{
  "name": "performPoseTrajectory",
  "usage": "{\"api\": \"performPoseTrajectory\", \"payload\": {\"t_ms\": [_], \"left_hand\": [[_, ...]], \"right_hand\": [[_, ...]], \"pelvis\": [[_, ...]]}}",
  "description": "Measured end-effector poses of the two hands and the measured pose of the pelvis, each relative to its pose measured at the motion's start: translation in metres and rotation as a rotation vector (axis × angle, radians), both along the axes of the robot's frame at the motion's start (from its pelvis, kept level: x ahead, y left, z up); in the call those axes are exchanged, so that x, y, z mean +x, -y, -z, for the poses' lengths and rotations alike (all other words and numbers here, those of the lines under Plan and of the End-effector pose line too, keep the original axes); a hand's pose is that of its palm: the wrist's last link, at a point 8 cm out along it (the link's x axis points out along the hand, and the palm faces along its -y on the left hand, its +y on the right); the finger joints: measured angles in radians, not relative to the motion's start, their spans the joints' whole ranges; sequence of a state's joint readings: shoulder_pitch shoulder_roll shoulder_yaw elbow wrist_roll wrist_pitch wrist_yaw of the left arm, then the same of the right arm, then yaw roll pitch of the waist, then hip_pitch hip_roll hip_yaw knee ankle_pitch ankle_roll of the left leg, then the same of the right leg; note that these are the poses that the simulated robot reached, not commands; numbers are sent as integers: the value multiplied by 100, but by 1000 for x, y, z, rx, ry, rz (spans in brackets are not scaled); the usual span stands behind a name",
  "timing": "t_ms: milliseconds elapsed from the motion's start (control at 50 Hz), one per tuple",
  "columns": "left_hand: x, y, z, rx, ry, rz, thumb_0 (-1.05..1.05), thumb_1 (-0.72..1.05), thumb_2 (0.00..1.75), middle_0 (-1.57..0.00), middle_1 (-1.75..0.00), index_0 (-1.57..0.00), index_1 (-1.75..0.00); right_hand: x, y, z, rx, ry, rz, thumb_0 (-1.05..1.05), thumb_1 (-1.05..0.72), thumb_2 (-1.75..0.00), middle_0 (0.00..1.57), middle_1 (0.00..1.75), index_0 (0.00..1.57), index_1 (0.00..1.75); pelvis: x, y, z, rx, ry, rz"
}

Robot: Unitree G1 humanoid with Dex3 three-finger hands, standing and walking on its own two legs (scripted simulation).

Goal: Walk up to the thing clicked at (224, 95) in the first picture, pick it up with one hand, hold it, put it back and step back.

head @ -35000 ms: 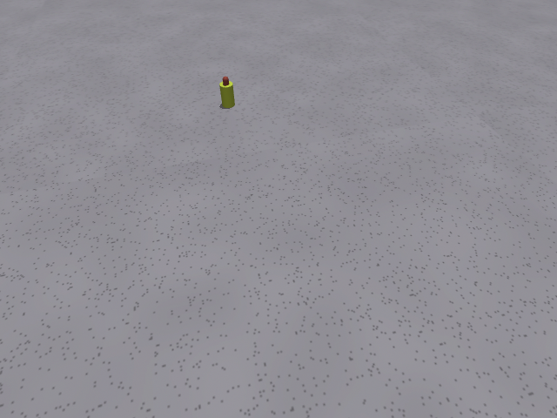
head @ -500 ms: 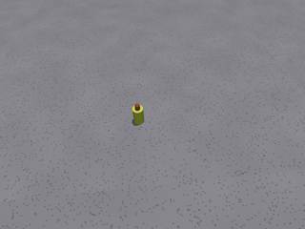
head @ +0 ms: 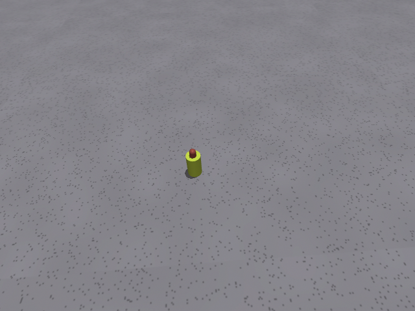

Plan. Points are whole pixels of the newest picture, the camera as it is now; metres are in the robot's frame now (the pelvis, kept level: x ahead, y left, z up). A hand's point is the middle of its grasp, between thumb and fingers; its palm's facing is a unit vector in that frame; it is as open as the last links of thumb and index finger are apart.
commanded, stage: step back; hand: left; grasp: from the side
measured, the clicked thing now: (193, 161) +1.01 +0.17 -0.66
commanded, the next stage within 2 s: stand in 0.28 s
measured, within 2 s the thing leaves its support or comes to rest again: neither
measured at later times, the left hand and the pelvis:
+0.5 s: hand out of the picture +0.10 +0.28 -0.14, palm faces -0.01 -0.95 -0.32, open 7.4 cm; pelvis +0.02 +0.03 +0.01, yaw -1 degrees
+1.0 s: hand out of the picture +0.08 +0.28 -0.14, palm faces -0.04 -0.94 -0.34, open 7.4 cm; pelvis +0.01 +0.02 +0.02, yaw -1 degrees
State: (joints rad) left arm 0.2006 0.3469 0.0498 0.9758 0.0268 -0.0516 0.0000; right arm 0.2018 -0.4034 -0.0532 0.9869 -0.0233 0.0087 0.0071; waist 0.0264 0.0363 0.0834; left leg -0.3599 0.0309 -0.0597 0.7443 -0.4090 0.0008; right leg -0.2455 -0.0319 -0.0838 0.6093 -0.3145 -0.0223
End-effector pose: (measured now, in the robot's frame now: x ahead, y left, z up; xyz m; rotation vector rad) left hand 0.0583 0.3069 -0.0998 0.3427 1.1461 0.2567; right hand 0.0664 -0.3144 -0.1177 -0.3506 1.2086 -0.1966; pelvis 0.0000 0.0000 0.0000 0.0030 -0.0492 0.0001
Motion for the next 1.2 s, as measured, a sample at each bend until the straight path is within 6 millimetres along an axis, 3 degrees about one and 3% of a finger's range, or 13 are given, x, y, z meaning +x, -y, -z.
{"api": "performPoseTrajectory", "payload": {"t_ms": [100, 200, 340, 500, 620, 940, 1200], "left_hand": [[10, -22, 14, -6, -27, -16, 1, 90, 90, -21, -30, -21, -30], [22, -30, 19, -30, -43, -10, 1, 90, 90, -21, -30, -21, -30], [32, -30, 16, -54, -54, -3, 1, 90, 90, -21, -30, -20, -30], [38, -21, 8, -74, -53, 18, 1, 90, 90, -21, -30, -20, -30], [40, -18, 4, -74, -45, 32, 1, 90, 90, -21, -30, -20, -30], [17, -16, 2, -58, -115, 27, 1, 90, 90, -21, -30, -20, -30], [27, -8, 0, -61, -92, 33, 1, 90, 90, -21, -30, -20, -30]], "right_hand": [[7, -22, 4, -9, -19, 0, 0, -91, -90, 20, 30, 21, 30], [19, -43, 0, 11, -13, 1, 0, -91, -90, 21, 30, 21, 30], [48, -60, -10, 38, 41, -18, 0, -91, -90, 21, 30, 21, 30], [67, -59, -22, 41, 102, -20, 0, -91, -90, 21, 30, 21, 30], [59, -51, -26, 31, 96, -2, 0, -91, -90, 21, 30, 21, 30], [3, -40, -14, 40, -43, 46, 0, -91, -90, 21, 30, 21, 30], [8, -38, -13, 46, -29, 41, 0, -91, -90, 21, 30, 21, 30]], "pelvis": [[5, -16, 7, 17, 2, 1], [11, -25, 4, -14, -10, 9], [20, -31, -5, -18, -12, 13], [22, -32, -13, -12, 4, 15], [18, -31, -17, -10, 11, 15], [11, -23, -19, -6, -5, 12], [15, -18, -19, -6, -3, 16]]}}
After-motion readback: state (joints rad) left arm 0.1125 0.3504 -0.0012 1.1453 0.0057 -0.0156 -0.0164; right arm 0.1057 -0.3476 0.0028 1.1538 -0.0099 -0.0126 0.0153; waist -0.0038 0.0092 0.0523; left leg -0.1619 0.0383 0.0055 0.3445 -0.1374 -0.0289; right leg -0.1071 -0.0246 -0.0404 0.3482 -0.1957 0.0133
